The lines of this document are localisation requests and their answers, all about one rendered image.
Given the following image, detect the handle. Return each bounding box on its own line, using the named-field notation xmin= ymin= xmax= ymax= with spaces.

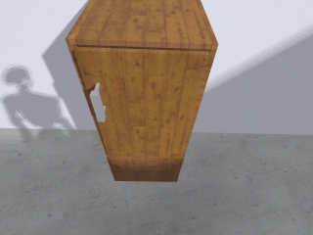
xmin=89 ymin=82 xmax=106 ymax=122

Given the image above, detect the cupboard door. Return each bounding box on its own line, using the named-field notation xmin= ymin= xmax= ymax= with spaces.
xmin=73 ymin=47 xmax=210 ymax=159

